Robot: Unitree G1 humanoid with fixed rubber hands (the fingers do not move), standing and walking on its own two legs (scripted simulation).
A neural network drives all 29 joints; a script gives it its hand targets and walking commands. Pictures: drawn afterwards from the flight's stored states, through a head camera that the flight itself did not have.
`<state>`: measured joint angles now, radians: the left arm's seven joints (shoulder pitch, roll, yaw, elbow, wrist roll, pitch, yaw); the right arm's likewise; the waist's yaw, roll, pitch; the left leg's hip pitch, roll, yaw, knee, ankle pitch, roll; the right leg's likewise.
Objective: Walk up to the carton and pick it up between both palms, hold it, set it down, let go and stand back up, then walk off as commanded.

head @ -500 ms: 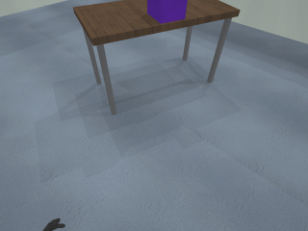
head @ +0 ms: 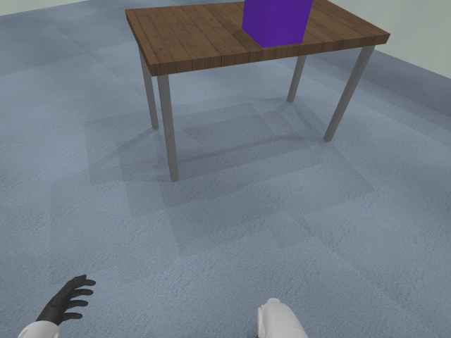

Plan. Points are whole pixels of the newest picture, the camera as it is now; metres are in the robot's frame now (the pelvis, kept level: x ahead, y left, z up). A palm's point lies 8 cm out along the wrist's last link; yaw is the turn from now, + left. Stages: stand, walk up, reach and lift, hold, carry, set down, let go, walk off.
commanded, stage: walk up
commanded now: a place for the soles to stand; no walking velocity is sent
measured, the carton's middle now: (276, 5) +1.35 -0.22 +0.10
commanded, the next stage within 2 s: none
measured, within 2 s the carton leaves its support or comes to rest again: neither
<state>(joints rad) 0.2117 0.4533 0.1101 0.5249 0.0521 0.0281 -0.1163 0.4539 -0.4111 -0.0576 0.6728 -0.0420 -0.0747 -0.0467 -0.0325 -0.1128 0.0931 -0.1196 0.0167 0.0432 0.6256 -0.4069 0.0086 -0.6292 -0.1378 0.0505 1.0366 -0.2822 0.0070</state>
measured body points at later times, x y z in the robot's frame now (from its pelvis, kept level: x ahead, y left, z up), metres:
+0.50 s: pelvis +0.26 -0.12 +0.00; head +0.26 -0.10 +0.45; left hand +0.26 +0.23 -0.08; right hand +0.46 -0.41 -0.05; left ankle +0.33 +0.00 -0.69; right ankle +0.24 -0.23 -0.72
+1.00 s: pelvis +0.46 -0.21 -0.03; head +0.46 -0.19 +0.41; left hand +0.60 +0.14 -0.07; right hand +0.59 -0.55 -0.07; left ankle +0.39 +0.00 -0.72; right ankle +0.61 -0.36 -0.72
